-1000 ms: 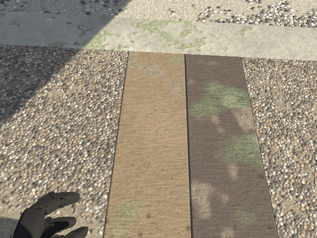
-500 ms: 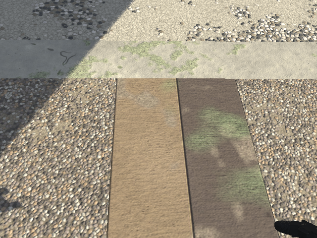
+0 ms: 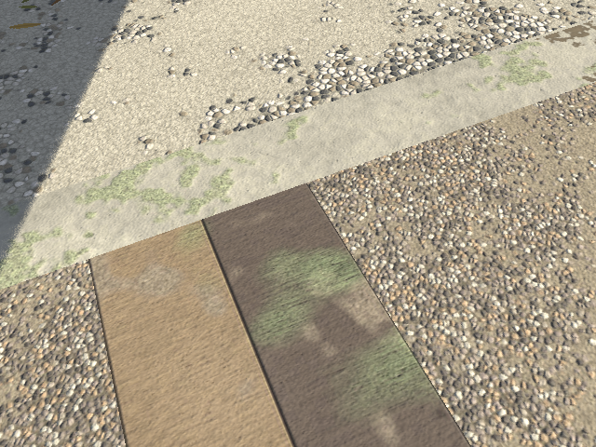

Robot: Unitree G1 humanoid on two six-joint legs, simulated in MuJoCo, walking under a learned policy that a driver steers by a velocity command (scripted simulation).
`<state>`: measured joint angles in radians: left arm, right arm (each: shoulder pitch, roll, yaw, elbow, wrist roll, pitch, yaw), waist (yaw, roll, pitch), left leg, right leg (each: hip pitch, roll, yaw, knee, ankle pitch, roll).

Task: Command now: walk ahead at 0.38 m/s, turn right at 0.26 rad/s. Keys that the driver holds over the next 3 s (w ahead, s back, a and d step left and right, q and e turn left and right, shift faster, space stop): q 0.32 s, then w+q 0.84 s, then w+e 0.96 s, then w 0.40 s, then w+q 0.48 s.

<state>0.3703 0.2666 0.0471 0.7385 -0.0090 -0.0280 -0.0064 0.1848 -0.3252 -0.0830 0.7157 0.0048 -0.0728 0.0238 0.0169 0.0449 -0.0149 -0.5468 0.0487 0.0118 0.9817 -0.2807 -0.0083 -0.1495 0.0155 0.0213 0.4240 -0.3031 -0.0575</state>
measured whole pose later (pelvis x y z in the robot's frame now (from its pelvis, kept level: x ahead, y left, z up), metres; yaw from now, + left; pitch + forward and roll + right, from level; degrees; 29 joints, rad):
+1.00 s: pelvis +0.35 +0.01 +0.00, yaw +29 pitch +1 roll +0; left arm 0.43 0.27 0.05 0.76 0.02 -0.08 0.02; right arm 0.18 -0.30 -0.08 0.65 0.02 -0.01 0.03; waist 0.08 0.05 -0.02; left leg -0.73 0.04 -0.08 0.98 -0.05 -0.04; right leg -0.03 -0.04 -0.13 0.29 -0.28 0.00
